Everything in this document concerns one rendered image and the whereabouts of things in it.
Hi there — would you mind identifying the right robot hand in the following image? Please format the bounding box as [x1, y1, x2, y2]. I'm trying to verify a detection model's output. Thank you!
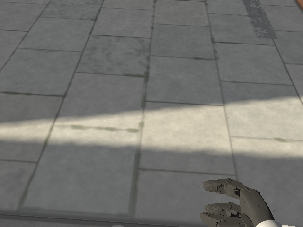
[200, 178, 275, 227]

